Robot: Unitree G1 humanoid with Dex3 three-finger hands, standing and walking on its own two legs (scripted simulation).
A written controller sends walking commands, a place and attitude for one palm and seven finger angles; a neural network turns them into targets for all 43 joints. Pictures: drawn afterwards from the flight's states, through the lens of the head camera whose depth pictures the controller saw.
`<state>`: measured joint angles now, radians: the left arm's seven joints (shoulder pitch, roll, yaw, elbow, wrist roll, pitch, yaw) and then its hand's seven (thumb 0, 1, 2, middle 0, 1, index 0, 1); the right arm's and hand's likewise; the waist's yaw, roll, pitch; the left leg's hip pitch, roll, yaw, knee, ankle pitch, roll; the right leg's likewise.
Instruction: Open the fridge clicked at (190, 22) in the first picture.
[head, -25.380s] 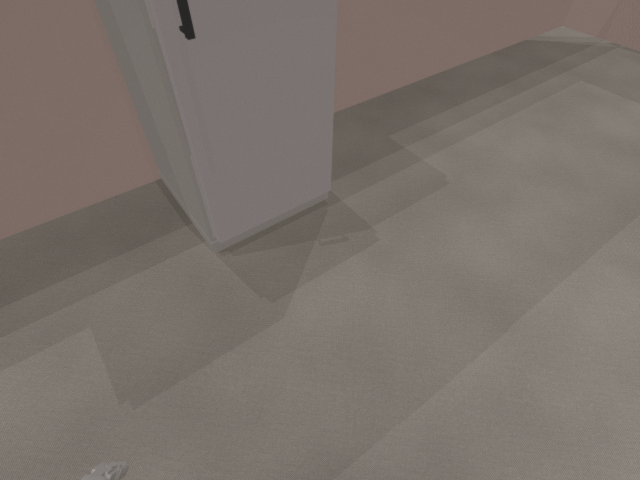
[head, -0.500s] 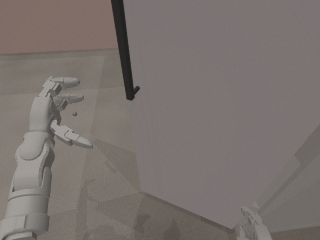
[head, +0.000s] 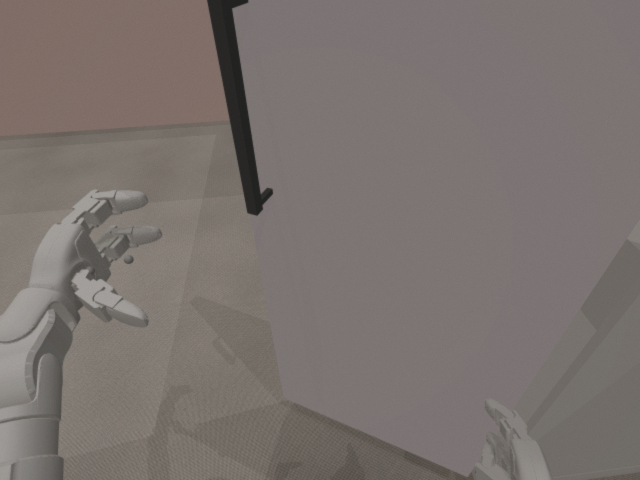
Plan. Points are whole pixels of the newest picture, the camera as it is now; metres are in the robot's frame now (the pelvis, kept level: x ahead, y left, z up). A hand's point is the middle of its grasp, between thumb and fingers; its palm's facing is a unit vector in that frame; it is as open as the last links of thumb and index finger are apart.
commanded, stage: draw the hand back to the body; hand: left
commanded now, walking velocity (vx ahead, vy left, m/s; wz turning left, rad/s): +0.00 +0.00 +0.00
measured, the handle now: (248, 118) +0.51 +0.16 +0.25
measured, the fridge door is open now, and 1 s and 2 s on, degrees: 60 60 60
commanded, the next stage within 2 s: step back with the hand held close in 1.26 s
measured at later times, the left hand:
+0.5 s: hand (89, 307) +0.23 +0.28 +0.16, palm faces +0.45 -0.85 -0.28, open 12.6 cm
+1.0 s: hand (54, 331) +0.20 +0.30 +0.16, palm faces +0.49 -0.80 -0.36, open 7.9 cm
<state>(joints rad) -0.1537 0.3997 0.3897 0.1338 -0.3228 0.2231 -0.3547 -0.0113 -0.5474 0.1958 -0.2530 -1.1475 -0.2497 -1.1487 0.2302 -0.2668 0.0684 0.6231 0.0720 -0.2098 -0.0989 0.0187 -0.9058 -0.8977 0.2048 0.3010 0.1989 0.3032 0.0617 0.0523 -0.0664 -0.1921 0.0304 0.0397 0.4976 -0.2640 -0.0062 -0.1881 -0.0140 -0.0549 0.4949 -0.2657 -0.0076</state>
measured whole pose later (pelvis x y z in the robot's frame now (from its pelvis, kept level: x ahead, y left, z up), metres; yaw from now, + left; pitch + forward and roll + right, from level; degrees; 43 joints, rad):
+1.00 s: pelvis +0.02 +0.02 +0.01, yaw +0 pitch -5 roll +0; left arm 0.42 0.35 0.34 -0.37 -0.06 -0.06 0.10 0.01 0.77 0.83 -0.21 -0.37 -0.21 -0.37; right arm 0.20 -0.22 0.02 0.66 -0.02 -0.13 -0.08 0.02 -0.91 -0.90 0.20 0.30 0.20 0.30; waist 0.10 0.04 0.01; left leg -0.07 0.00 0.05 0.42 -0.26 0.02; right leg -0.06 -0.04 -0.04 0.39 -0.24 0.02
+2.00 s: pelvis -0.06 +0.04 -0.01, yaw +0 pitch -1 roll -1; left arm 0.47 0.39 0.42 -0.44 0.00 -0.24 0.14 0.02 0.89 0.89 -0.21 -0.30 -0.21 -0.30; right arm 0.23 -0.21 0.01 0.56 0.00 -0.08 -0.09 0.02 -0.91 -0.90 0.21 0.30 0.20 0.30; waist 0.03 0.01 0.02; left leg -0.39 0.00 0.06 0.64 -0.25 0.06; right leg -0.36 -0.05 -0.03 0.59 -0.20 0.05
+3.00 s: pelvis -0.26 +0.05 +0.00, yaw -3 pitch +0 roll -2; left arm 0.52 0.50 0.43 -0.51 -0.07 -0.19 0.11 0.02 0.89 0.89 -0.21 -0.30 -0.21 -0.30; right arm 0.22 -0.15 0.01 0.58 -0.02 -0.12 -0.06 0.02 -0.91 -0.90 0.21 0.30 0.20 0.30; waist -0.07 -0.04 -0.01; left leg -0.45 0.01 0.05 0.38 -0.07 -0.01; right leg -0.20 0.08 -0.05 0.57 -0.54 -0.04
